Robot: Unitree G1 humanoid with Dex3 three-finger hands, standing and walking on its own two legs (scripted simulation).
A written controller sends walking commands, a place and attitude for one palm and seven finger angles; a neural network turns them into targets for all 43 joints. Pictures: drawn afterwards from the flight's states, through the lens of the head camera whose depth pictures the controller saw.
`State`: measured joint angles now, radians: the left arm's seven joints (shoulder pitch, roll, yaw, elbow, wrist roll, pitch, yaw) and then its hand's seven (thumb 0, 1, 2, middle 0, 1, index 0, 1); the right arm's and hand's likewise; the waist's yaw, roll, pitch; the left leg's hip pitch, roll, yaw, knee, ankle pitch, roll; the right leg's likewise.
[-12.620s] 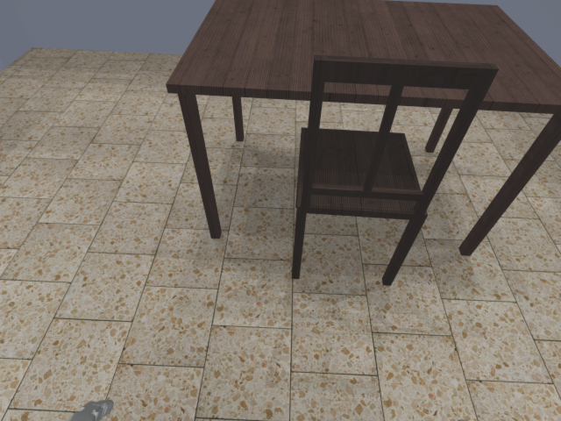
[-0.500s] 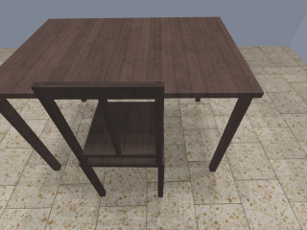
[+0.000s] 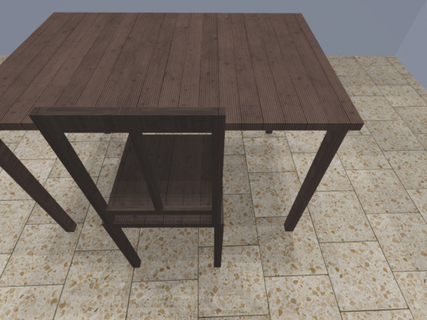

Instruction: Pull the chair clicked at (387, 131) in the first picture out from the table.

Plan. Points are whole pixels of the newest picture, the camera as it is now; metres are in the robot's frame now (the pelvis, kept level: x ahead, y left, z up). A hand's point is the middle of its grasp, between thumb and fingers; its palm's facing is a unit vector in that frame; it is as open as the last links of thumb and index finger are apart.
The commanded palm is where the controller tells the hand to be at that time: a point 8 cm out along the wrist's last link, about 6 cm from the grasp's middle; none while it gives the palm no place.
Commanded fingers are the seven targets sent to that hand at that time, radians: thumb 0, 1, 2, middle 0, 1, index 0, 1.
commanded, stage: look again from close up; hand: left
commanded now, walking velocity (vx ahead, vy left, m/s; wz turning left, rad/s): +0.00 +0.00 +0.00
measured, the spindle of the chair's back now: (149, 175) +0.47 +0.19 -0.07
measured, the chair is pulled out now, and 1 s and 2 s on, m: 0.00 0.00 0.00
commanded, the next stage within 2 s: raise the hand toward the chair's back in 0.72 s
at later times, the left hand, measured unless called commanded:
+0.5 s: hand out of the picture +0.06 +0.20 -0.18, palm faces -0.01 -0.98 -0.20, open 7.4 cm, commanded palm none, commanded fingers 0.00 0.90 0.90 -0.20 -0.30 -0.20 -0.30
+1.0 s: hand (106, 286) +0.19 +0.21 -0.04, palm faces +0.23 -0.96 -0.15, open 7.7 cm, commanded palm +0.13 +0.26 -0.07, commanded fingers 0.00 0.67 0.80 -0.18 -0.26 -0.18 -0.26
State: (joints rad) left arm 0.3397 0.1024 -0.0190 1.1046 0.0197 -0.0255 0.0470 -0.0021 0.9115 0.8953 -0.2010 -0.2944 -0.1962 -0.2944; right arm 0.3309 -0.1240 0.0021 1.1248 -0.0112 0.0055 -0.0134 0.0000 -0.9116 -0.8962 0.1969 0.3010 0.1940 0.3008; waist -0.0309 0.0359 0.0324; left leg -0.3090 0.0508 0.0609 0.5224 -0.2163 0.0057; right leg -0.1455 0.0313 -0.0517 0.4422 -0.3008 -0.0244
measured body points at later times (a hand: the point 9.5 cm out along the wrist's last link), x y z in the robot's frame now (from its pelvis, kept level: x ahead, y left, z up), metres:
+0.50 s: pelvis +0.04 +0.03 +0.00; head +0.05 +0.04 +0.44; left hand +0.06 +0.26 -0.17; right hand +0.07 -0.21 -0.15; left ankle +0.04 +0.11 -0.74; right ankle -0.04 -0.10 -0.74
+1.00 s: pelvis +0.00 +0.02 -0.01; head +0.01 +0.01 +0.44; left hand +0.18 +0.26 -0.03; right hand +0.11 -0.22 -0.13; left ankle +0.04 +0.11 -0.74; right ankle -0.01 -0.09 -0.74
